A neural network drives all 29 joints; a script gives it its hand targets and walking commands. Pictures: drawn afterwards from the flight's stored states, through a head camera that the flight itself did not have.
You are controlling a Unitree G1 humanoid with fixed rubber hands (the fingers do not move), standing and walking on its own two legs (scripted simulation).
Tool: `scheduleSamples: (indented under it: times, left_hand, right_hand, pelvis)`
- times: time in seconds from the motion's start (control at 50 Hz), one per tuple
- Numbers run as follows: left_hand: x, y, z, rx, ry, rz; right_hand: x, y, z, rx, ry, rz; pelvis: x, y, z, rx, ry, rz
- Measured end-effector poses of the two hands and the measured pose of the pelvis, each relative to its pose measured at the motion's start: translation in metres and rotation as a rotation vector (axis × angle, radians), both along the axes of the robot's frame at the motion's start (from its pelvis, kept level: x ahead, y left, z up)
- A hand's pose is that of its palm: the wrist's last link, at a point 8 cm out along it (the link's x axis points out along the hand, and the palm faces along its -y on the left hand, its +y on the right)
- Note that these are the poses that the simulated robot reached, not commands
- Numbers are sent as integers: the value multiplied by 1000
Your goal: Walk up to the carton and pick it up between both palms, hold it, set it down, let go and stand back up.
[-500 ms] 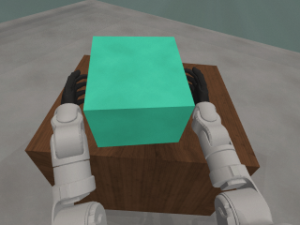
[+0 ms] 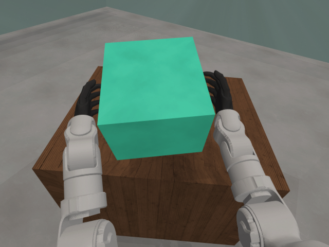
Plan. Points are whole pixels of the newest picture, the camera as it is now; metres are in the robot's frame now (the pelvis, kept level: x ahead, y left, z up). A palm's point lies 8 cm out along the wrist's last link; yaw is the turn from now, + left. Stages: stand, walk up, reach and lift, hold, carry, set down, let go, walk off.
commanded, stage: set down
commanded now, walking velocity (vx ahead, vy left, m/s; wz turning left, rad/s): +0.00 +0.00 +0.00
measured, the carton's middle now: (154, 98) +0.43 +0.00 +0.16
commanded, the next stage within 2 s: none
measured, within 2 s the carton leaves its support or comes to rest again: neither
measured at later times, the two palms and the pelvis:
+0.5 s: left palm (96, 124) +0.39 +0.16 +0.11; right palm (213, 112) +0.41 -0.16 +0.13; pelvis +0.03 -0.01 +0.00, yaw +1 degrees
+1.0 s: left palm (99, 128) +0.40 +0.15 +0.08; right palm (212, 115) +0.41 -0.16 +0.11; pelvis +0.03 +0.00 +0.00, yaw -1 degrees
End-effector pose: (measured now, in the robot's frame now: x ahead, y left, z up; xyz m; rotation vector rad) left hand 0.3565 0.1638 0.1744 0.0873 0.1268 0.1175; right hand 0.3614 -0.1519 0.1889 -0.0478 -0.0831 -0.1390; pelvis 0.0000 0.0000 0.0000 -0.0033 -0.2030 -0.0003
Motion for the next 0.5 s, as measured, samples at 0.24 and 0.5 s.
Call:
scheduleSamples:
  times: [0.24,0.5]
  left_hand:
    - [17,5,-28,-3,4,3]
    - [38,-7,-66,-15,69,2]
  right_hand:
    - [24,7,-21,-1,-27,31]
    - [46,-6,-61,9,32,31]
  pelvis:
    - [15,-3,0,1,12,14]
    - [35,-7,1,0,82,12]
